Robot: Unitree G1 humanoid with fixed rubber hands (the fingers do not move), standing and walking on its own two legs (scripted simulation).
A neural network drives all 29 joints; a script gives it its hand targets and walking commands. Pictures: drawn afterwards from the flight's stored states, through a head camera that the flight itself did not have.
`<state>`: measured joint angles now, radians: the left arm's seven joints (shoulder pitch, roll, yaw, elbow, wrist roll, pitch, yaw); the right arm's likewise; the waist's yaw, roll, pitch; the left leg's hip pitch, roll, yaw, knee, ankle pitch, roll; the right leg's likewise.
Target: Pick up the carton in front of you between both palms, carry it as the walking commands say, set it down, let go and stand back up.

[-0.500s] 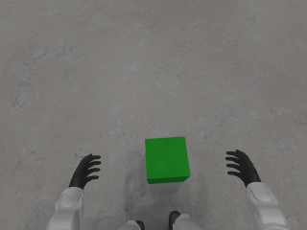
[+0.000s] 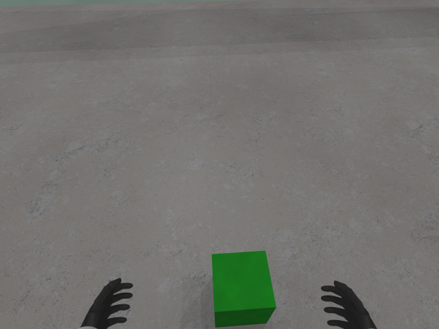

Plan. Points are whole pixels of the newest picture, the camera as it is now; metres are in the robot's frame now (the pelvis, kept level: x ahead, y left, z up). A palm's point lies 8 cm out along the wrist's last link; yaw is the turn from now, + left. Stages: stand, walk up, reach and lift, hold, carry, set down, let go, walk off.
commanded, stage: let go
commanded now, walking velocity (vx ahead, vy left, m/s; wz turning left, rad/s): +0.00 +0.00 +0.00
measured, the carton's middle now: (239, 289) +0.40 -0.07 -0.65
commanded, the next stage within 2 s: stand in 0.16 s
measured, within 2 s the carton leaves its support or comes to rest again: neither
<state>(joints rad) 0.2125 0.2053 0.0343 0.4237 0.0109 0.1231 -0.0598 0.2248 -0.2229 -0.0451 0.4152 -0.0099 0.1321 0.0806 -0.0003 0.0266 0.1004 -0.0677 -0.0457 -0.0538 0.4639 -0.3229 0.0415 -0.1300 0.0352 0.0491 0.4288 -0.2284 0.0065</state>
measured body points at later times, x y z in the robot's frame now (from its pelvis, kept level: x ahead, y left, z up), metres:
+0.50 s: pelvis +0.01 -0.02 +0.00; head +0.02 -0.02 +0.45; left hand +0.15 +0.28 -0.10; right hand +0.16 -0.31 -0.09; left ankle -0.04 +0.09 -0.74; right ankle +0.01 -0.13 -0.74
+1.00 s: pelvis +0.01 -0.02 +0.00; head +0.01 -0.02 +0.45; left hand +0.13 +0.28 -0.10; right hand +0.15 -0.31 -0.10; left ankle -0.04 +0.09 -0.74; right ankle +0.01 -0.13 -0.74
